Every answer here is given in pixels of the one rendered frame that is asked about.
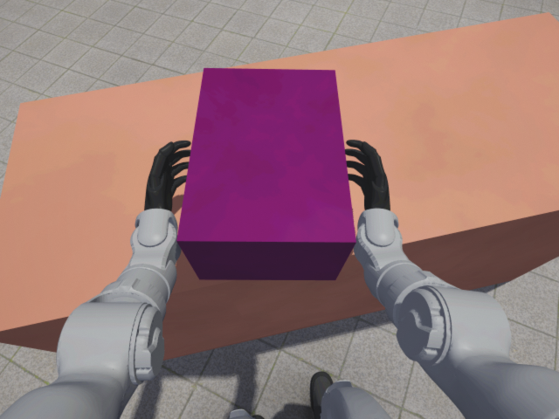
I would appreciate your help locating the right robot hand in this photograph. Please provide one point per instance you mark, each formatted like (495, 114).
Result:
(374, 183)

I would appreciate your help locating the robot right shin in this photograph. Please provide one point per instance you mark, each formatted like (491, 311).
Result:
(337, 384)

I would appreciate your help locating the carton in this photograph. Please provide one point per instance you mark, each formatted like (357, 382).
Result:
(267, 190)

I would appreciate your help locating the right robot forearm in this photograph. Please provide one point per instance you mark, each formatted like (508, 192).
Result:
(388, 273)

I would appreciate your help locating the left robot upper arm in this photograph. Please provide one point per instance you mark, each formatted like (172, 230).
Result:
(107, 350)

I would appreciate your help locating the pedestal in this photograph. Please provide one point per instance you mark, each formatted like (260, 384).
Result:
(466, 122)

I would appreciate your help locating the right robot foot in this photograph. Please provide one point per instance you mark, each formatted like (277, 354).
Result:
(319, 384)

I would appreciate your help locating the left robot hand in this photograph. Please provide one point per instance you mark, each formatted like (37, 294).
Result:
(161, 185)

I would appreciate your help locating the left robot forearm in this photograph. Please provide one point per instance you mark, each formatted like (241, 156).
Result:
(150, 275)

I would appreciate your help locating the right robot upper arm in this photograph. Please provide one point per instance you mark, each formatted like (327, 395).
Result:
(461, 339)

